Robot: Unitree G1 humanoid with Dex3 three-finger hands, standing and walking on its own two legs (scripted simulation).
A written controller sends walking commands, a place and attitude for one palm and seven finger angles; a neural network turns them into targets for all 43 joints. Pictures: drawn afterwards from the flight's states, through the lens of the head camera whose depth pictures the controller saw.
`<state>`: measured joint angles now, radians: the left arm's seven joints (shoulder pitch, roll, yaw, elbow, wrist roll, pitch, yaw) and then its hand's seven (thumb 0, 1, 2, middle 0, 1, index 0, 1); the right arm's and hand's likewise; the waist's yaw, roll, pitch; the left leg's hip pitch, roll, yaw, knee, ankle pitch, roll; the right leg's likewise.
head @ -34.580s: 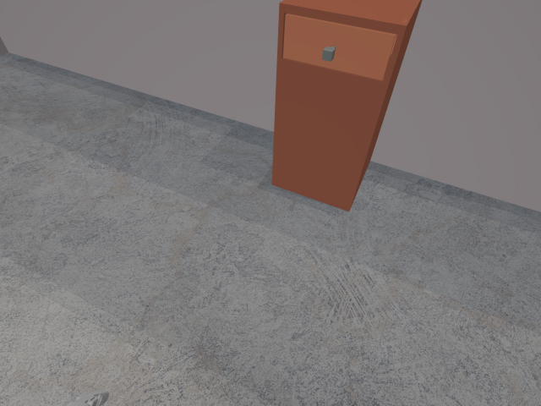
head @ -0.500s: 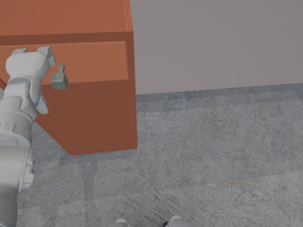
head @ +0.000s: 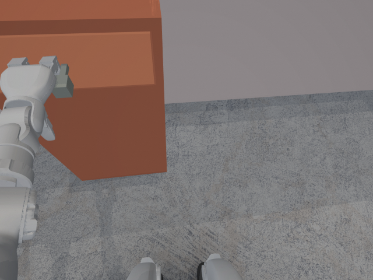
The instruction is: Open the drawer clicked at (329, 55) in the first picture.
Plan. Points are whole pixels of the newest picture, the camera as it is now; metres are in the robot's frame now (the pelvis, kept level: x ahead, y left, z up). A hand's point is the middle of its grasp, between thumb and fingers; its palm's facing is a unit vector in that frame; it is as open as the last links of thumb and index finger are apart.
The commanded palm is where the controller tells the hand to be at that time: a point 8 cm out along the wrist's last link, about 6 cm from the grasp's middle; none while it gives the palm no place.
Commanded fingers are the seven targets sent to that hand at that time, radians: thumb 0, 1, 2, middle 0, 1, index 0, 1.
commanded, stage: lower the fingers behind the handle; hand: left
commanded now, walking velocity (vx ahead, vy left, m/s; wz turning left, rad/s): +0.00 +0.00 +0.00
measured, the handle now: (63, 79) +0.53 +0.26 +0.06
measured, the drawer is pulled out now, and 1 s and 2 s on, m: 0.00 0.00 0.05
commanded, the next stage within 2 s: close the thumb around the handle in 0.28 s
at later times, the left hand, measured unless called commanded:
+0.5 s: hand (43, 102) +0.48 +0.29 +0.04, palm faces -0.05 -0.01 -1.00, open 13.4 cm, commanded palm +0.47 +0.28 +0.09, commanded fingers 0.00 -0.11 0.47 -0.33 -1.24 -0.33 -1.24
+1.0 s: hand (41, 103) +0.48 +0.29 +0.04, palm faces -0.07 +0.00 -1.00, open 5.8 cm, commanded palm +0.46 +0.28 +0.09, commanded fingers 0.00 0.90 0.90 -0.40 -1.35 -0.40 -1.35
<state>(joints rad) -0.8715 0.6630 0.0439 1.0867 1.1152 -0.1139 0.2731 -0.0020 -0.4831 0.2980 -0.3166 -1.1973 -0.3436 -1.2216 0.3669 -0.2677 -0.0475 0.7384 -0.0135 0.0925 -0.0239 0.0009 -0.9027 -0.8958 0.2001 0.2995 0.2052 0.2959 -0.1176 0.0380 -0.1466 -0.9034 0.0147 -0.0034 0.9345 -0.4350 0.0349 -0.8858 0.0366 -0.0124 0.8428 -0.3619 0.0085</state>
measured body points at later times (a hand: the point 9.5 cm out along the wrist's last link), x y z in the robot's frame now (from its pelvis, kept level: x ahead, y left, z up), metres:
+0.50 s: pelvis +0.01 +0.00 +0.00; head +0.12 +0.02 +0.44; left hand +0.48 +0.29 +0.09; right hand +0.03 -0.28 -0.12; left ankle -0.01 +0.09 -0.68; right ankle +0.01 -0.13 -0.68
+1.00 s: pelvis +0.00 +0.00 +0.01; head +0.11 +0.01 +0.44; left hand +0.48 +0.29 +0.10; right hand +0.01 -0.28 -0.11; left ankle -0.01 +0.09 -0.69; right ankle +0.01 -0.13 -0.68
